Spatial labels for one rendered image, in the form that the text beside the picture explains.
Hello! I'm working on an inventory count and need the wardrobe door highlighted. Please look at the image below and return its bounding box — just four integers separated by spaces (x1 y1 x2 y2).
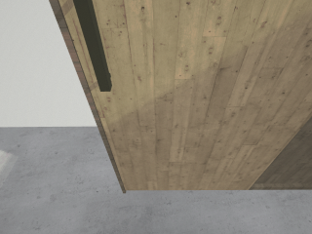
58 0 312 191
254 116 312 184

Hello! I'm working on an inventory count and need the handle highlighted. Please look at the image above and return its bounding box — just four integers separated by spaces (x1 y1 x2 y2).
73 0 112 92

